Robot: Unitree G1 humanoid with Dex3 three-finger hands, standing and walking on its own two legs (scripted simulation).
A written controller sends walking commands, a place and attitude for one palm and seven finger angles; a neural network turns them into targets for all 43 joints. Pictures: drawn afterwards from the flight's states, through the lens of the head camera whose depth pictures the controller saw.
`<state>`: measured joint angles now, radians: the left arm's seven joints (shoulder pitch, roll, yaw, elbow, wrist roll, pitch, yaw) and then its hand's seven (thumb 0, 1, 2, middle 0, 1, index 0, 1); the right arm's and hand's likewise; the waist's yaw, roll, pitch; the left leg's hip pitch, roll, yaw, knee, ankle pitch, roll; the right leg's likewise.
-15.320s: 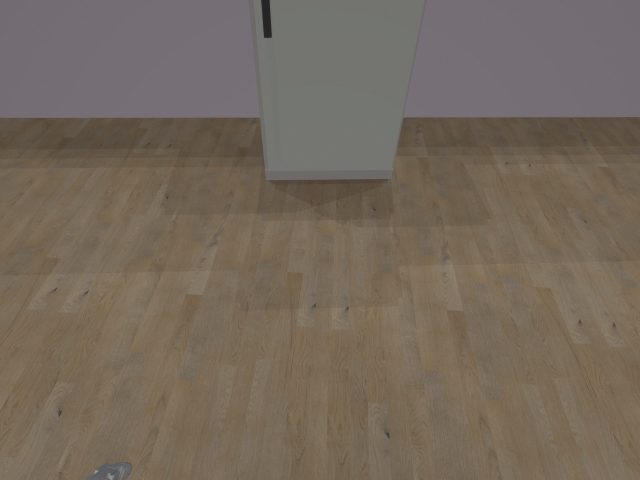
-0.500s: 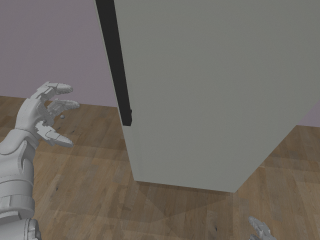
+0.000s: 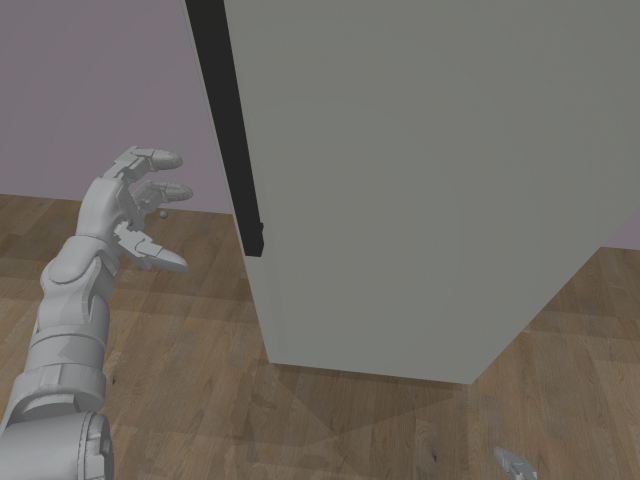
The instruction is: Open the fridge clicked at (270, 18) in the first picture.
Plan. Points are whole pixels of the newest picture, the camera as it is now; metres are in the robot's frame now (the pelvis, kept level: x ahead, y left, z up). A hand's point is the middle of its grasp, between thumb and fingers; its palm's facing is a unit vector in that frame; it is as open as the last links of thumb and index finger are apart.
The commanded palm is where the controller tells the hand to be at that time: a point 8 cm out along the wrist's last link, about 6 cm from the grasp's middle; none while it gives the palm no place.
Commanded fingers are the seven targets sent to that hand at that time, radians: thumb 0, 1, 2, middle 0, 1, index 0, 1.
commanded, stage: move the hooked fingers beside the handle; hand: left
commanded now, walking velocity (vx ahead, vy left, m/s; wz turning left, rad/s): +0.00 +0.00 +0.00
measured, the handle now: (235, 119) +0.49 +0.13 +0.20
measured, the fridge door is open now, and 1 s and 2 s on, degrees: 0 0 0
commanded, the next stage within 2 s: none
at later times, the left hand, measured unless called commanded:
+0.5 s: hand (198, 183) +0.45 +0.18 +0.13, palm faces -0.09 -1.00 +0.00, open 14.0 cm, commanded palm +0.42 +0.24 +0.12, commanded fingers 0.00 -0.50 0.30 -0.30 -1.20 -0.30 -1.20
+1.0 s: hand (189, 196) +0.44 +0.19 +0.11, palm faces -0.10 -0.99 +0.01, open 14.0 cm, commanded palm +0.41 +0.25 +0.12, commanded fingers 0.00 -0.50 0.30 -0.30 -1.20 -0.30 -1.20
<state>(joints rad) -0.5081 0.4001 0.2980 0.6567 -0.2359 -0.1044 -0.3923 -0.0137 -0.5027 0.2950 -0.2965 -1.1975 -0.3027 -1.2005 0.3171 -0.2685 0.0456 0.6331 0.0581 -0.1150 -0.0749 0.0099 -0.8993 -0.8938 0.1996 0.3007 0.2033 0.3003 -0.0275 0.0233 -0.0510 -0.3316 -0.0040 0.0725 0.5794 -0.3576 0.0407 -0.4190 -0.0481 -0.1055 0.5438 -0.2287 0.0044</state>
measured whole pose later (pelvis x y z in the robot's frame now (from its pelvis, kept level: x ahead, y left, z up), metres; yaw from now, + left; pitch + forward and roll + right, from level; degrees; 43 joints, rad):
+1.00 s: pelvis +0.00 -0.01 -0.01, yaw -1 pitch +10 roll -1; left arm -0.72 0.47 0.32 0.98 -0.21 -0.21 -0.41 -0.01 -0.50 0.30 -0.30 -1.20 -0.30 -1.20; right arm 0.34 -0.29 0.04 0.62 0.06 -0.03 -0.06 0.01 -0.90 -0.89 0.20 0.30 0.20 0.30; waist -0.07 0.02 -0.07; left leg -0.46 0.01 0.08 0.66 -0.38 0.04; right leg -0.54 -0.03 -0.10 0.61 -0.24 -0.01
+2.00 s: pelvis -0.01 -0.01 -0.01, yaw -1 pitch +9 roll -1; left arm -0.75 0.45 0.33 0.98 -0.18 -0.23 -0.34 -0.01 -0.50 0.29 -0.30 -1.20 -0.30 -1.20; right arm 0.33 -0.28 0.05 0.64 0.06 -0.03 -0.07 0.01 -0.90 -0.89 0.20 0.30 0.20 0.30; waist -0.09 0.01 -0.06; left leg -0.43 0.02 0.08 0.64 -0.38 0.03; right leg -0.52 -0.03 -0.09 0.60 -0.24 -0.01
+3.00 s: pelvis +0.00 +0.00 -0.01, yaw -1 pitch +10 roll -1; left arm -0.70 0.44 0.30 0.96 -0.21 -0.19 -0.38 -0.01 -0.50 0.30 -0.30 -1.20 -0.30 -1.20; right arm 0.36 -0.29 0.04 0.62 0.06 -0.01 -0.06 0.01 -0.90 -0.89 0.20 0.30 0.20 0.30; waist -0.08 0.03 -0.08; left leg -0.43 0.01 0.09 0.65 -0.39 0.05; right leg -0.52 -0.04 -0.08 0.60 -0.24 0.00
